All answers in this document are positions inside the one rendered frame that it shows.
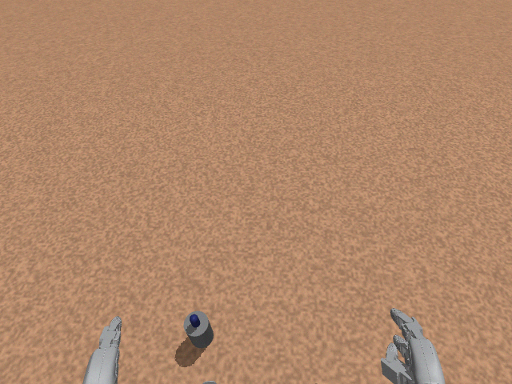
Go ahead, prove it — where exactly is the left robot hand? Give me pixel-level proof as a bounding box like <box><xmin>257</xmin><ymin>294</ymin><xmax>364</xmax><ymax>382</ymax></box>
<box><xmin>83</xmin><ymin>316</ymin><xmax>122</xmax><ymax>384</ymax></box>

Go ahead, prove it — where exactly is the right robot hand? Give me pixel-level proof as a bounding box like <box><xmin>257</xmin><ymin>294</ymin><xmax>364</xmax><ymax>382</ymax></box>
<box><xmin>381</xmin><ymin>308</ymin><xmax>445</xmax><ymax>384</ymax></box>

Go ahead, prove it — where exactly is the bottle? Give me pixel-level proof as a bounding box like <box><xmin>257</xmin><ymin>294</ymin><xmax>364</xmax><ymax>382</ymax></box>
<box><xmin>184</xmin><ymin>311</ymin><xmax>214</xmax><ymax>348</ymax></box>

